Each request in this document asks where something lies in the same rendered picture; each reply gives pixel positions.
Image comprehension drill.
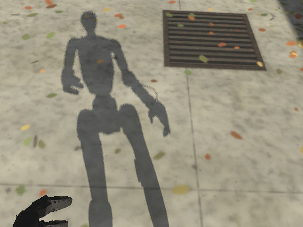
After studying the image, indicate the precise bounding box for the left robot hand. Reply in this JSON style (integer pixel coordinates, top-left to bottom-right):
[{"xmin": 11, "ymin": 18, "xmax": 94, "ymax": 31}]
[{"xmin": 12, "ymin": 195, "xmax": 72, "ymax": 227}]

